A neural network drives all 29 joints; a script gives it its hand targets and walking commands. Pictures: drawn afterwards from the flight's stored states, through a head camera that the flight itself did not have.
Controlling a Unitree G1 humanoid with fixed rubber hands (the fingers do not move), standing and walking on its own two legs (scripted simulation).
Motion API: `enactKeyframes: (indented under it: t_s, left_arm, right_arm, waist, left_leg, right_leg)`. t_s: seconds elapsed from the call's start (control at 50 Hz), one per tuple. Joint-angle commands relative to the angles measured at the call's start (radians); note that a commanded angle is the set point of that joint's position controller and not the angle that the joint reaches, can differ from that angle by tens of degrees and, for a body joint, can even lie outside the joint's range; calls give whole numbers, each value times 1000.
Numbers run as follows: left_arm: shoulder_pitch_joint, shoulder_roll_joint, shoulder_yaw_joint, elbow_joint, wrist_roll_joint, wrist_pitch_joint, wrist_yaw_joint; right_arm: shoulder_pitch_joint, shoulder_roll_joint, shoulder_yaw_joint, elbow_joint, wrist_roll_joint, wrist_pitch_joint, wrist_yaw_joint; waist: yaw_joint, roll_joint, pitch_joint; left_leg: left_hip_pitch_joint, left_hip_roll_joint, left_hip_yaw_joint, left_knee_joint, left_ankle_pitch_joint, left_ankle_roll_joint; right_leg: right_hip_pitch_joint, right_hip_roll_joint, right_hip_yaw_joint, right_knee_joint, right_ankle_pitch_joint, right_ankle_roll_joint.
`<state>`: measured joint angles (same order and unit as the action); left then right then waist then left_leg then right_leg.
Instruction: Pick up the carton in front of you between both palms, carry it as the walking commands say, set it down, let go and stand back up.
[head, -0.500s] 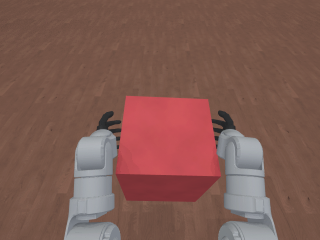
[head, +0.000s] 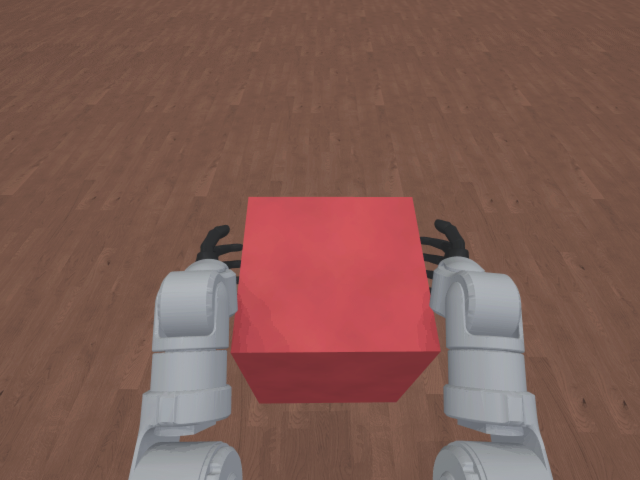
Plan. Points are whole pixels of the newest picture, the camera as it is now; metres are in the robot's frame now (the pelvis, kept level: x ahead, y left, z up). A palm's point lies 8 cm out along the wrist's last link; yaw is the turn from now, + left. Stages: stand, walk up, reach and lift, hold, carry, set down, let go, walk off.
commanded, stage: carry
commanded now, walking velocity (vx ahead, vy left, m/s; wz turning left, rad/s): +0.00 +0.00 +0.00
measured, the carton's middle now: (329, 309) +0.35 +0.00 +0.02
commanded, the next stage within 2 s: none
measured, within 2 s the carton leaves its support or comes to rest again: neither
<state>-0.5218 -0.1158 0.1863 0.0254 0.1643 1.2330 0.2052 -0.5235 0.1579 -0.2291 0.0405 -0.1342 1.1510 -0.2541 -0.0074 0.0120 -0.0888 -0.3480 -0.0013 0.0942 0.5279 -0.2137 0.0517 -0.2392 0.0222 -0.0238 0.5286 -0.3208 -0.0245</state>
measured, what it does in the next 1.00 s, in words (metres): stands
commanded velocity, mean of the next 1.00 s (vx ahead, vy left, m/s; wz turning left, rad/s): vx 0.06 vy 0.00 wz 0.00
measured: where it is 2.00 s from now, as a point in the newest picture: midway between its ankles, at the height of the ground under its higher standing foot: (337, 430)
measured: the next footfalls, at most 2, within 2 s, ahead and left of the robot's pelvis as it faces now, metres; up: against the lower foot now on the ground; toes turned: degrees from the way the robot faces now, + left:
right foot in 1.36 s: +0.12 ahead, -0.09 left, +0.00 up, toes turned -4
left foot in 1.74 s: +0.46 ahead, +0.07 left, +0.00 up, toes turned +4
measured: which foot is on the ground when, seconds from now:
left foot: down 0.00-1.00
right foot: down 0.00-1.00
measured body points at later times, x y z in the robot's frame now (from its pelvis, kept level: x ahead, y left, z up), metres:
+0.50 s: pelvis +0.00 +0.00 +0.00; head -0.02 +0.00 +0.45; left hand +0.34 +0.14 +0.12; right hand +0.33 -0.15 +0.11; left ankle +0.04 +0.09 -0.73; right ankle -0.03 -0.10 -0.73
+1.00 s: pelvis -0.01 +0.01 +0.00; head -0.02 +0.01 +0.45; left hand +0.33 +0.16 +0.12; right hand +0.33 -0.14 +0.12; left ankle +0.04 +0.09 -0.73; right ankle -0.03 -0.10 -0.73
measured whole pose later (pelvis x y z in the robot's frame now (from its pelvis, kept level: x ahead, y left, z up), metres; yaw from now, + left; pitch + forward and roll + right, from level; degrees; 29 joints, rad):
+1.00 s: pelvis -0.01 +0.01 +0.00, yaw +0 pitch +2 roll -1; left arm -0.56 -0.13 0.21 0.02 0.16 1.24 0.24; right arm -0.54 0.17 -0.25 0.01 -0.13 1.15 -0.27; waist 0.00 0.00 -0.08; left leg -0.36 0.00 0.11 0.54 -0.21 0.07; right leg -0.25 0.01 -0.03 0.54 -0.32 -0.01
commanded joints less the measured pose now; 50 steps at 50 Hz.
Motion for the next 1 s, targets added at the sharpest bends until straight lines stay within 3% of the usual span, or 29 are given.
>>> enactKeyframes:
  t_s: [0.0, 0.02, 0.06, 0.08, 0.1, 0.12, 0.18, 0.2, 0.24, 0.26, 0.28, 0.32, 0.36, 0.4, 0.44, 0.46, 0.48, 0.5, 0.52, 0.54, 0.56, 0.66, 0.74, 0.8, 0.84, 0.86, 0.9, 0.94, 0.98]
  left_arm:
    - [-765, -953, -590, -142, -411, -72, -193]
    - [-756, -961, -583, -129, -419, -67, -195]
    - [-795, -1001, -591, -152, -435, -69, -204]
    - [-801, -971, -577, -142, -439, -68, -201]
    - [-727, -969, -565, -104, -429, -64, -202]
    - [-777, -964, -582, -145, -423, -68, -207]
    - [-806, -973, -583, -133, -439, -65, -212]
    - [-817, -973, -596, -168, -450, -71, -209]
    - [-789, -962, -579, -134, -431, -67, -210]
    - [-823, -967, -580, -151, -433, -71, -208]
    - [-786, -1005, -587, -124, -434, -69, -217]
    - [-769, -963, -569, -93, -415, -63, -212]
    - [-789, -975, -578, -108, -424, -73, -217]
    - [-815, -958, -548, -79, -408, -68, -214]
    - [-814, -1001, -580, -128, -430, -74, -213]
    - [-791, -1001, -568, -87, -430, -64, -212]
    - [-792, -963, -553, -88, -410, -65, -208]
    - [-757, -976, -551, -83, -407, -59, -210]
    - [-792, -989, -575, -96, -436, -63, -208]
    - [-762, -969, -538, -49, -401, -68, -208]
    - [-779, -993, -565, -83, -413, -67, -212]
    - [-812, -975, -574, -110, -402, -68, -204]
    - [-792, -1008, -591, -90, -432, -68, -212]
    - [-793, -989, -572, -77, -415, -68, -211]
    - [-780, -978, -576, -111, -420, -71, -209]
    - [-762, -1016, -582, -95, -415, -69, -213]
    - [-820, -994, -584, -132, -426, -71, -208]
    - [-829, -1007, -587, -140, -450, -66, -208]
    - [-860, -984, -593, -171, -443, -60, -200]
  right_arm:
    - [-649, 1017, 649, -19, 435, 18, 263]
    - [-642, 994, 639, -34, 428, 17, 257]
    - [-695, 1043, 658, -71, 441, 20, 257]
    - [-649, 1044, 639, 4, 431, 30, 256]
    - [-639, 1037, 648, -17, 447, 23, 259]
    - [-630, 1037, 637, -5, 419, 26, 258]
    - [-621, 1047, 620, 25, 420, 22, 265]
    - [-613, 1035, 614, 17, 426, 22, 268]
    - [-598, 1034, 621, 31, 410, 25, 269]
    - [-631, 1039, 618, 32, 416, 26, 272]
    - [-679, 1029, 650, -57, 417, 19, 268]
    - [-611, 1027, 615, 49, 400, 29, 265]
    - [-655, 1035, 637, 1, 402, 19, 268]
    - [-673, 1052, 622, 53, 409, 26, 271]
    - [-707, 1046, 641, -16, 432, 16, 265]
    - [-688, 1025, 638, -33, 424, 18, 263]
    - [-656, 1027, 616, 42, 412, 28, 260]
    - [-632, 1026, 618, 8, 410, 25, 262]
    - [-635, 1035, 628, 21, 413, 22, 260]
    - [-739, 1060, 645, -4, 445, 19, 268]
    - [-675, 1031, 617, 27, 426, 24, 271]
    - [-636, 1045, 610, 64, 417, 24, 277]
    - [-715, 1040, 636, -54, 431, 14, 266]
    - [-668, 1028, 628, 12, 416, 24, 268]
    - [-625, 1057, 636, 32, 434, 24, 274]
    - [-697, 1022, 648, -72, 421, 14, 273]
    - [-672, 1065, 647, -11, 441, 21, 273]
    - [-749, 1018, 650, -103, 449, 22, 267]
    - [-740, 1012, 661, -79, 461, 33, 265]
  waist:
    - [-4, 18, -384]
    - [-12, 2, -398]
    - [-2, -7, -386]
    - [1, -24, -397]
    - [-6, -41, -404]
    - [4, -3, -398]
    - [-5, -23, -364]
    - [-2, 19, -396]
    - [-12, -20, -373]
    - [0, 12, -389]
    - [6, 0, -381]
    - [6, 6, -348]
    - [-9, -43, -385]
    - [1, -36, -352]
    - [-1, 22, -376]
    - [-1, 6, -355]
    - [9, 0, -328]
    - [-3, -10, -336]
    - [2, -11, -340]
    - [-5, -30, -363]
    - [5, 6, -370]
    - [-3, 5, -357]
    - [0, 21, -372]
    - [-5, 13, -382]
    - [-8, -12, -403]
    - [-7, -3, -408]
    - [-15, -6, -399]
    - [4, -10, -347]
    - [-10, -27, -311]
  left_leg:
    - [224, 144, -127, -28, 300, 23]
    - [226, 155, -152, -34, 347, 23]
    - [240, 145, -140, -41, 356, 27]
    - [221, 146, -141, -17, 286, 34]
    - [206, 144, -141, -28, 287, 30]
    - [218, 137, -133, -9, 305, 34]
    - [195, 133, -138, -27, 271, 30]
    - [221, 129, -120, -19, 286, 28]
    - [184, 139, -136, -20, 257, 25]
    - [212, 132, -116, -21, 238, 26]
    - [198, 132, -125, -20, 247, 29]
    - [175, 128, -132, -23, 255, 25]
    - [192, 145, -125, -5, 240, 28]
    - [179, 129, -132, -29, 219, 19]
    - [195, 143, -131, -32, 220, 28]
    - [197, 143, -138, -47, 222, 25]
    - [174, 134, -130, -44, 212, 21]
    - [186, 136, -131, -45, 234, 18]
    - [167, 132, -129, -39, 226, 17]
    - [189, 130, -134, -31, 240, 22]
    - [194, 130, -117, -21, 222, 24]
    - [191, 145, -139, -51, 203, 26]
    - [205, 140, -134, -59, 249, 21]
    - [224, 155, -149, -58, 336, 32]
    - [238, 152, -146, -51, 311, 29]
    - [229, 147, -134, -35, 317, 42]
    - [203, 145, -135, -58, 181, 31]
    - [140, 119, -149, -86, -219, 41]
    - [86, 118, -181, -46, -421, 42]
  right_leg:
    - [48, -117, 92, -43, 273, -44]
    - [65, -117, 78, -23, 262, -29]
    - [28, -125, 97, -21, 258, -39]
    - [63, -118, 98, -45, 265, -31]
    - [78, -120, 90, -31, 266, -33]
    - [66, -129, 113, -38, 318, -40]
    - [53, -129, 97, -39, 277, -32]
    - [60, -127, 103, -40, 285, -35]
    - [72, -130, 93, -52, 302, -39]
    - [62, -133, 105, -53, 286, -36]
    - [61, -135, 112, -47, 299, -44]
    - [58, -142, 121, -61, 316, -46]
    - [81, -136, 106, -51, 368, -38]
    - [69, -137, 102, -52, 309, -46]
    - [67, -128, 105, -63, 258, -41]
    - [41, -133, 96, -61, 225, -42]
    - [35, -131, 109, -65, 239, -39]
    - [47, -139, 108, -74, 275, -48]
    - [63, -138, 103, -65, 289, -42]
    - [60, -137, 104, -65, 302, -43]
    - [68, -131, 101, -70, 289, -38]
    - [58, -122, 90, -65, 209, -40]
    - [33, -117, 87, -55, 202, -36]
    - [47, -104, 71, -38, 182, -24]
    - [57, -111, 82, -40, 211, -23]
    - [65, -115, 91, -47, 260, -26]
    - [59, -107, 83, -56, 163, -30]
    - [16, -104, 104, -69, -139, -60]
    - [-29, -122, 183, -88, -344, -102]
